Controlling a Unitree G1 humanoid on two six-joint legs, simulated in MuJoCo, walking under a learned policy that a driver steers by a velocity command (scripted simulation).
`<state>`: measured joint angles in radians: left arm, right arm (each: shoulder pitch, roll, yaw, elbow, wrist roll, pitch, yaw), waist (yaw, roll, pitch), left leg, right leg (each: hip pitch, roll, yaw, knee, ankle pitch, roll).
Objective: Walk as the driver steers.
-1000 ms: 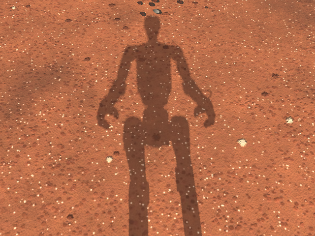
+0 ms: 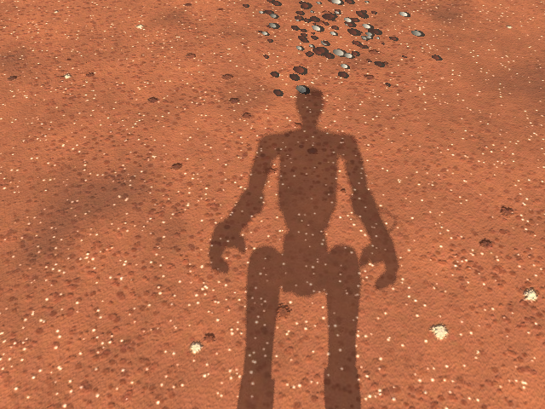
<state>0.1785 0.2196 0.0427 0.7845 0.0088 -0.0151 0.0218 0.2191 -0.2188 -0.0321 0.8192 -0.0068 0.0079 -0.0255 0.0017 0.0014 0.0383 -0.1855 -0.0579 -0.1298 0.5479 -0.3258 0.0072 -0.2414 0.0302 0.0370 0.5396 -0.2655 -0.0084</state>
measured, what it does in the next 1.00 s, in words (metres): stands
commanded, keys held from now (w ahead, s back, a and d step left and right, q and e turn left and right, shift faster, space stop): no key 1.00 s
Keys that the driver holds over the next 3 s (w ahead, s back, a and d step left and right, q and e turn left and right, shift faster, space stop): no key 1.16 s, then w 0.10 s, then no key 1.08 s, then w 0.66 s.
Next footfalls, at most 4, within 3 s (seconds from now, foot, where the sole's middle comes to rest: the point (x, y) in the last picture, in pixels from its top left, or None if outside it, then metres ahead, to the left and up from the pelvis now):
none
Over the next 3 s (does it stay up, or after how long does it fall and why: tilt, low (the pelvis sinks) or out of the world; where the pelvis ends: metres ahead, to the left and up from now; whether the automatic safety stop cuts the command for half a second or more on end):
stays up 0.20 -0.03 0.00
